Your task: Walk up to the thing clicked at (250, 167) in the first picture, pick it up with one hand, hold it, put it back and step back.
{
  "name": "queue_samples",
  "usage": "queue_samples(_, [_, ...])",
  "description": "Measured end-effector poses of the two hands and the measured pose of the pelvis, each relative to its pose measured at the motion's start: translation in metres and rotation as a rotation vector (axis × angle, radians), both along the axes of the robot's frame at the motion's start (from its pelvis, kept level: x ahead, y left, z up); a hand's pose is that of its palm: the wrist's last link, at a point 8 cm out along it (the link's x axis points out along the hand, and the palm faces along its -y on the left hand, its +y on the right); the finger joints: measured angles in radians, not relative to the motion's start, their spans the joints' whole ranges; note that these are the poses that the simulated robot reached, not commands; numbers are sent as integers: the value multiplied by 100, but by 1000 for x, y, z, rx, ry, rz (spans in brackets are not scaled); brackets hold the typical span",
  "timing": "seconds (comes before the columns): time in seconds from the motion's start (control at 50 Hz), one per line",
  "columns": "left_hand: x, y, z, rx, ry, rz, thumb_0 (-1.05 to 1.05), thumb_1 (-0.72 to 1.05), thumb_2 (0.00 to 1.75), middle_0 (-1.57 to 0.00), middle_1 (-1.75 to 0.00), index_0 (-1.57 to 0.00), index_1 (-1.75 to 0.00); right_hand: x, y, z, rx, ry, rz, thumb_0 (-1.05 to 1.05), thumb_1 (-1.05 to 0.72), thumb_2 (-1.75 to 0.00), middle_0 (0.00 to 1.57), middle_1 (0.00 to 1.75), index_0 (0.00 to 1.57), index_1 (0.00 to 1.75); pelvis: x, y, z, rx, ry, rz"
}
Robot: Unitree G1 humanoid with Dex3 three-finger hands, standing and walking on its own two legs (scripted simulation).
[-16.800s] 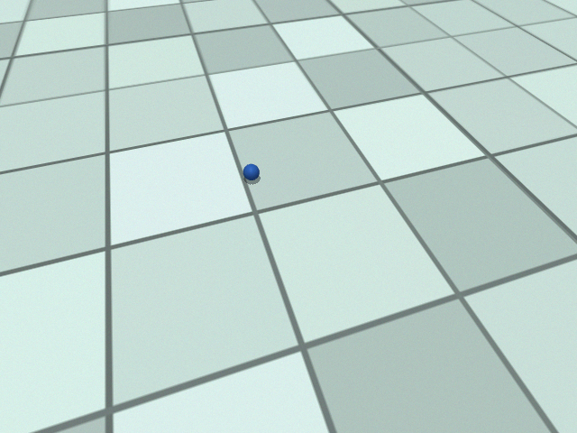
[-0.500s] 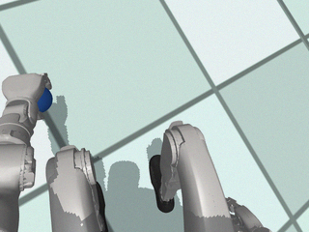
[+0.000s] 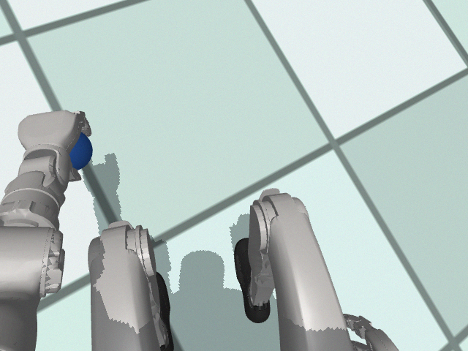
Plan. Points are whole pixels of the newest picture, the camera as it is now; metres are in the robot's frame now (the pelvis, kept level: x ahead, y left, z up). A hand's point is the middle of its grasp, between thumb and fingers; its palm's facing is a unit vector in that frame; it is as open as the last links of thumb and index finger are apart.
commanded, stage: lift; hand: left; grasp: from above
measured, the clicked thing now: (68, 149) +0.48 +0.22 -0.18
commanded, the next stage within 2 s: hold in 1.50 s
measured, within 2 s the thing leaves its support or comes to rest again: neither
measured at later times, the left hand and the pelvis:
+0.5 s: hand (8, 166) +0.41 +0.24 -0.02, palm faces -0.46 -0.07 -0.88, open 10.1 cm; pelvis +0.00 +0.00 +0.10, yaw +2 degrees
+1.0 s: hand out of the picture +0.36 +0.23 +0.18, palm faces -0.47 -0.10 -0.88, open 10.1 cm; pelvis +0.03 +0.00 +0.28, yaw +2 degrees
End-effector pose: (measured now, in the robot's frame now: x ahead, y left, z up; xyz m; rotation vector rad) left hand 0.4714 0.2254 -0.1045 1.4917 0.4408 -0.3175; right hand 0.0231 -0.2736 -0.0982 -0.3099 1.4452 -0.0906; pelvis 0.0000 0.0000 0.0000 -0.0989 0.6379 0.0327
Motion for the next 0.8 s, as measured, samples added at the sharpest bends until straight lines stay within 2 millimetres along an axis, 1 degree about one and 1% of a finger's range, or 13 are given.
queue_samples(0.08, [-6, 3, 15, -1, 11, 2, 0, -11, 59, -73, -67, -72, -69, 6, 0, 9, -8, -19, -19, 0, -91, -90, 21, 29, 20, 30, 1, 1, 11, 2, 5, 2])
queue_samples(0.16, [-14, 5, 34, -5, 10, -6, 0, -11, 61, -72, -67, -71, -70, 18, -1, 20, -20, -50, -25, 0, -91, -90, 21, 29, 20, 30, 0, 2, 25, 3, 0, 6])
queue_samples(0.3, [-29, 14, 74, -3, 1, -5, 0, -10, 61, -71, -68, -70, -70, 44, -2, 46, -43, -126, -24, 0, -91, -90, 21, 29, 20, 30, 0, 4, 53, 7, -14, 11])
queue_samples(0.42, [-46, 19, 113, -2, 3, 7, 0, -10, 63, -70, -69, -70, -71, 67, 1, 73, -42, -190, -24, 0, -91, -90, 21, 29, 20, 30, 0, 5, 82, 16, -37, 17])
queue_samples(0.6, [-72, 20, 184, -10, -12, 21, -1, -11, 66, -69, -70, -68, -72, 90, 12, 121, -28, -269, -54, 0, -92, -90, 21, 29, 20, 30, 4, 4, 136, 34, -98, 20])
queue_samples(0.7, [-85, 19, 228, -12, -18, 31, -1, -11, 67, -69, -71, -68, -73, 97, 18, 156, -19, -301, -78, 0, -92, -90, 21, 29, 20, 30, 7, 4, 173, 45, -146, 19])
queue_samples(0.8, [-95, 16, 272, -16, -19, 48, -1, -11, 68, -68, -71, -68, -74, 99, 22, 194, -16, -325, -106, 0, -92, -90, 21, 29, 20, 30, 13, 3, 212, 54, -201, 14])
